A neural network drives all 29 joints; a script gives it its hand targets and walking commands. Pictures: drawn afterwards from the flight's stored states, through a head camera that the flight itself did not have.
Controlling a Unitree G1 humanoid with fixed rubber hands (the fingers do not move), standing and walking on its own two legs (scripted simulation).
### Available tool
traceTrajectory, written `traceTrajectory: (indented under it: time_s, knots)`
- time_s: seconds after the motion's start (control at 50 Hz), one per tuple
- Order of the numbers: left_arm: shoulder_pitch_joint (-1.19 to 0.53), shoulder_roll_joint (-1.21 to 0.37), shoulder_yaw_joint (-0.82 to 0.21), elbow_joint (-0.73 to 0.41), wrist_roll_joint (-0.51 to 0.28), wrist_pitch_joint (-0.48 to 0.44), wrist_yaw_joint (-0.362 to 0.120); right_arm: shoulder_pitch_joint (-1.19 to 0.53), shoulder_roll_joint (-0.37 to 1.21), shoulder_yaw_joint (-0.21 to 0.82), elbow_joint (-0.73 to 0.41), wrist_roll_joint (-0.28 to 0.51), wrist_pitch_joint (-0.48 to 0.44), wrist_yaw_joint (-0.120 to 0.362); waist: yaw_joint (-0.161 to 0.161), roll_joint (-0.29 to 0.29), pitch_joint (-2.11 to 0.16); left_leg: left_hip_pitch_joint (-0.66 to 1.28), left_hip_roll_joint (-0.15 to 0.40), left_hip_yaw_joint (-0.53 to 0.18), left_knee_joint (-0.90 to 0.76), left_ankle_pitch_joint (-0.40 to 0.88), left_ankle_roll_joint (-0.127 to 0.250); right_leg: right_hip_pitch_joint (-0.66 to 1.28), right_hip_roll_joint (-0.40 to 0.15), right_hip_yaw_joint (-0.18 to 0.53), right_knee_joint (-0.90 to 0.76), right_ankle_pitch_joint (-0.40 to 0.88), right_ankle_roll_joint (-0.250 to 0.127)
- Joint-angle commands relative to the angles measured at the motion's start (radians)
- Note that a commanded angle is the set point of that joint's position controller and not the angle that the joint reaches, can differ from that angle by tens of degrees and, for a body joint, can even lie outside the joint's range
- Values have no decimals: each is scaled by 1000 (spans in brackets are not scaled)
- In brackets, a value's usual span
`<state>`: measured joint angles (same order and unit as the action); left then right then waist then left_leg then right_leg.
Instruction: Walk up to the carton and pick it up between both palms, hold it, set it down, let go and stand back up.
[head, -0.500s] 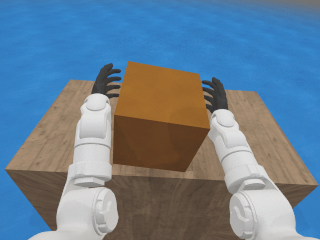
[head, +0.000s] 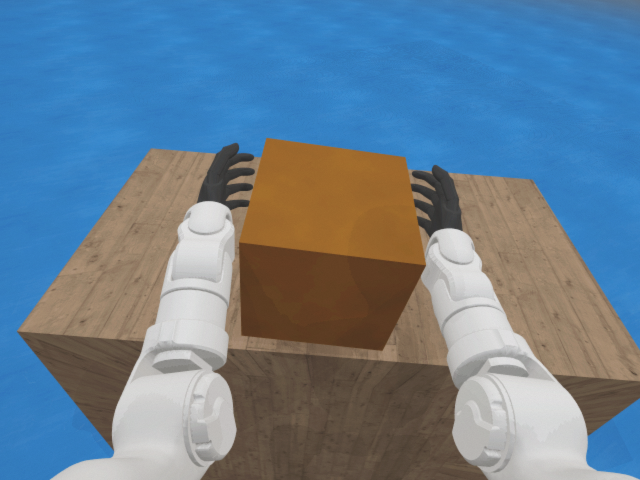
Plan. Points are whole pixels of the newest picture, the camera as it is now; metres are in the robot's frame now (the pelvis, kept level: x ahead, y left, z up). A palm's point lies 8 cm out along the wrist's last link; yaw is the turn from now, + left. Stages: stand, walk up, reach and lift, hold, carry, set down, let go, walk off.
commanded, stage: set down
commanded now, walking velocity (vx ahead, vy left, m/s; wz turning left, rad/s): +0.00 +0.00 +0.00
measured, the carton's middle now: (324, 244) +0.42 +0.03 +0.10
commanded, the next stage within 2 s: none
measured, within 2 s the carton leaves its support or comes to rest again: rests again in 1.22 s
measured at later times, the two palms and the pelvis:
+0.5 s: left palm (214, 217) +0.41 +0.18 +0.14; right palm (432, 228) +0.43 -0.11 +0.14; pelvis +0.01 +0.00 +0.00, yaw -1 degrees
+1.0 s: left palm (219, 230) +0.41 +0.17 +0.12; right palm (428, 240) +0.43 -0.11 +0.11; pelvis +0.01 +0.00 +0.00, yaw -2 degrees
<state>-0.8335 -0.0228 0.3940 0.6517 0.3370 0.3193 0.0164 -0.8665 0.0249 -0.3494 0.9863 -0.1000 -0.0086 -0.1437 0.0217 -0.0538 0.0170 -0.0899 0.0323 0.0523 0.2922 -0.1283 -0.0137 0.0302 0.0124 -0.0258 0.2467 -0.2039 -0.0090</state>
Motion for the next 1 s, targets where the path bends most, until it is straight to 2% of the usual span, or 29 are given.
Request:
traceTrajectory:
  time_s: [0.0, 0.1, 0.16, 0.38, 0.58, 0.82, 0.98]
  knots:
    - [-615, -521, -286, -50, -57, -62, -98, -736, 465, 254, -170, -6, -83, 143, 8, 65, -507, 296, -24, 52, 51, 366, -16, -12, 35, -81, 12, 373, 63]
    - [-574, -479, -194, 15, -14, -55, -117, -688, 473, 218, -101, -27, -59, 147, 27, 35, -422, 230, -33, 72, 12, 297, 8, 28, 23, -63, 15, 383, 79]
    - [-581, -469, -166, 13, -5, -63, -122, -686, 488, 202, -100, -40, -59, 150, 34, 31, -421, 213, -37, 79, 6, 289, 16, 32, 16, -58, 23, 399, 85]
    - [-687, -490, -196, 9, -22, -143, -82, -719, 521, 132, -96, -120, -97, 174, 29, 65, -582, 232, -30, 84, 40, 353, -3, -23, 21, -66, 39, 419, 74]
    - [-616, -458, -93, 95, 29, -141, -86, -656, 508, 50, -27, -182, -84, 197, 50, 43, -482, 208, -27, 98, 18, 335, 1, -51, 22, -66, 26, 371, 73]
    - [-647, -482, -122, 58, 22, -191, -54, -674, 527, 50, -66, -221, -126, 226, 67, 65, -627, 227, -19, 109, 66, 454, -11, -84, 26, -72, 57, 433, 67]
    - [-613, -479, -97, 75, 38, -205, -49, -629, 546, 39, -39, -247, -122, 231, 76, 41, -610, 165, -20, 115, 48, 407, 3, -61, 19, -61, 65, 445, 74]
